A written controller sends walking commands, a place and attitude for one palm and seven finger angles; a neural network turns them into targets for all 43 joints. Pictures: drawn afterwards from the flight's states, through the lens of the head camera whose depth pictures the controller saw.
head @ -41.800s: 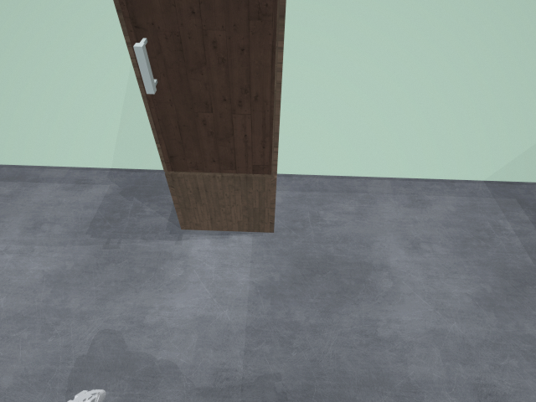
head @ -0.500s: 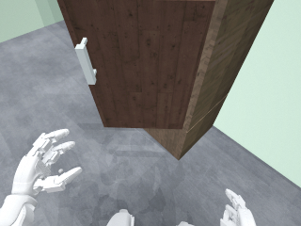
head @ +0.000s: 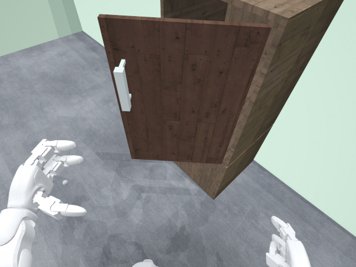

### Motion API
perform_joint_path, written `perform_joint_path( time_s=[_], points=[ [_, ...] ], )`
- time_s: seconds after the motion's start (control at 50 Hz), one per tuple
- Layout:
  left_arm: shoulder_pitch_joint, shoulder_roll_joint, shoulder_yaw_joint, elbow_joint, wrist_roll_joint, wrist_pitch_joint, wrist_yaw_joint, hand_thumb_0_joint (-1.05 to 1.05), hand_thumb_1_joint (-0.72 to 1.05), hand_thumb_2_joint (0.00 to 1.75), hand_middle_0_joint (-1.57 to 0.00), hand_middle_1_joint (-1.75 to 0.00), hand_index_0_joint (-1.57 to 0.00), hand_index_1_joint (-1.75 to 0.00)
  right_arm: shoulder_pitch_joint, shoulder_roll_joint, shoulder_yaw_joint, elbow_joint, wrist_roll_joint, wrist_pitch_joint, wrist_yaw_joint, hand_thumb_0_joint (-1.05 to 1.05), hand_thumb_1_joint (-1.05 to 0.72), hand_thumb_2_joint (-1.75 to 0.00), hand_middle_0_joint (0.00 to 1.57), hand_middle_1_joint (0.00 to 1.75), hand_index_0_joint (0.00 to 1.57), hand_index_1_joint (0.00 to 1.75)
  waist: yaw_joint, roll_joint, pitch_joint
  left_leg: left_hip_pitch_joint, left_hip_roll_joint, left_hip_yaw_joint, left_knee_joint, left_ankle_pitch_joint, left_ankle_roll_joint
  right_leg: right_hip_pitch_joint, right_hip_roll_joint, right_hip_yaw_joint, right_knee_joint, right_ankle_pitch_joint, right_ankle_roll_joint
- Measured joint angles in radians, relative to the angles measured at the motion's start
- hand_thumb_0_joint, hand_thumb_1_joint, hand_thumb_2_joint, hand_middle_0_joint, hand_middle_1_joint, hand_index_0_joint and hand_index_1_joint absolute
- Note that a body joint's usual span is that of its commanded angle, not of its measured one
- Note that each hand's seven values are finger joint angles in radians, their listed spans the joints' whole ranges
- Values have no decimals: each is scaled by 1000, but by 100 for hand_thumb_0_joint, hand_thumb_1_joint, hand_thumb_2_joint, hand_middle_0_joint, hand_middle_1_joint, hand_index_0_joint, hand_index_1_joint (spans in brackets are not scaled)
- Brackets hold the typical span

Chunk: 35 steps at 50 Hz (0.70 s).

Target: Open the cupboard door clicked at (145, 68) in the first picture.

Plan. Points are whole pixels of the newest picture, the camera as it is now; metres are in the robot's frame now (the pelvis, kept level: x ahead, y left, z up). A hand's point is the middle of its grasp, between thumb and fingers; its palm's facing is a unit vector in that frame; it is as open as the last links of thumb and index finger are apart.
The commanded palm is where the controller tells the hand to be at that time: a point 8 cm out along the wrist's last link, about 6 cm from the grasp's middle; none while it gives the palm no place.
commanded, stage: raise the hand with hooked fingers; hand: left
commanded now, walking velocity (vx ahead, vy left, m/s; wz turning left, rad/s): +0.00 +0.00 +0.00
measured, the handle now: (124, 85) +0.55 +0.20 +0.09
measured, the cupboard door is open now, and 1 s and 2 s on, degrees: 44 44 44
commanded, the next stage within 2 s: move the hooked fingers beside the handle in 0.84 s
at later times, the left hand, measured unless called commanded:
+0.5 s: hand (50, 155) +0.29 +0.28 +0.11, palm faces +0.05 -1.00 -0.02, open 14.0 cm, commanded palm +0.26 +0.32 +0.11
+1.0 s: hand (63, 156) +0.30 +0.26 +0.11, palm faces +0.07 -1.00 -0.03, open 14.0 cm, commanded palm +0.28 +0.31 +0.11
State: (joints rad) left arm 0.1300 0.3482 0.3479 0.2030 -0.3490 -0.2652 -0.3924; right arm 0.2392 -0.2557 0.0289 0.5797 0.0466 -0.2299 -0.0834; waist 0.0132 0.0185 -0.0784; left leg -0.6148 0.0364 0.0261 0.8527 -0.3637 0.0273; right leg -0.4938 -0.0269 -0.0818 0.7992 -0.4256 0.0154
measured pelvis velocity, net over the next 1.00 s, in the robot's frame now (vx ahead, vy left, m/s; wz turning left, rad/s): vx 0.00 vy -0.02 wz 0.00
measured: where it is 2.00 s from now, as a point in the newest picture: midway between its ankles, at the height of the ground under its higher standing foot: outside the picture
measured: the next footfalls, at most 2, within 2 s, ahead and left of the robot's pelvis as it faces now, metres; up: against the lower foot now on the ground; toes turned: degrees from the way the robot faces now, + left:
none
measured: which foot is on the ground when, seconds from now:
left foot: down 0.00-1.00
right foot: down 0.00-1.00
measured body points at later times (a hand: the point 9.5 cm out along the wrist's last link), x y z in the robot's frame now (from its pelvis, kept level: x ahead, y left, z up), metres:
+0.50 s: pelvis +0.00 +0.00 +0.01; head +0.02 +0.01 +0.46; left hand +0.29 +0.34 +0.11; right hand +0.15 -0.25 -0.07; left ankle +0.04 +0.10 -0.70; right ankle -0.01 -0.13 -0.70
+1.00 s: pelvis +0.00 -0.02 +0.01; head +0.03 -0.02 +0.46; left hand +0.29 +0.31 +0.11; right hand +0.16 -0.26 -0.07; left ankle +0.04 +0.10 -0.70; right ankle -0.01 -0.13 -0.70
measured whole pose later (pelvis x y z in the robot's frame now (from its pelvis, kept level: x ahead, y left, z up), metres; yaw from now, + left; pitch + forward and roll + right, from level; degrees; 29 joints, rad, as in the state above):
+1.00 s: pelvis +0.00 -0.02 +0.01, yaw +0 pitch +5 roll -1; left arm -0.08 0.41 0.44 0.43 -0.34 -0.19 -0.47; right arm 0.26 -0.27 0.04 0.62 0.05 -0.21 -0.11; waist 0.01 0.04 -0.06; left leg -0.51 0.04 0.03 0.73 -0.31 0.01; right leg -0.40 -0.02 -0.08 0.70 -0.39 0.00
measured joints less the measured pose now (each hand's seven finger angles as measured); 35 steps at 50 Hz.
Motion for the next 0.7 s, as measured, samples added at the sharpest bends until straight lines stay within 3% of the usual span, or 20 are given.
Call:
perform_joint_path(
  time_s=[0.16, 0.4, 0.52, 0.7],
  points=[
    [-96, 32, 29, 73, 8, 66, -25, 0, -47, 31, -30, -118, -30, -118, -3, 11, 30, -4, 1, 15, -6, 1, -90, -90, 21, 30, 20, 30, 9, 5, 13, 40, -8, 0, -40, 20, 7, 44, -5, -1, -46, 23, 6],
    [-210, 89, 84, 170, 5, 104, -68, -1, -50, 30, -31, -120, -30, -120, 33, -8, 30, 31, 4, 19, -21, 2, -90, -90, 21, 30, 21, 30, -2, 10, 28, 92, -11, 3, -98, 45, 6, 94, -5, 0, -104, 50, 6],
    [-208, 91, 86, 201, -3, 112, -86, -1, -50, 30, -30, -120, -30, -120, 50, -22, 16, 29, 7, 21, -15, 2, -90, -90, 21, 30, 20, 30, -13, 11, 23, 98, -8, 9, -115, 52, 3, 93, -2, 7, -113, 55, 3],
    [-185, 58, 88, 188, 11, 76, -60, -1, -50, 30, -31, -120, -30, -120, 49, -23, 6, 35, 4, 22, -17, 2, -90, -90, 21, 30, 20, 30, -15, 6, 30, 104, -2, 8, -119, 51, -6, 94, 4, 7, -109, 49, -5]
  ],
)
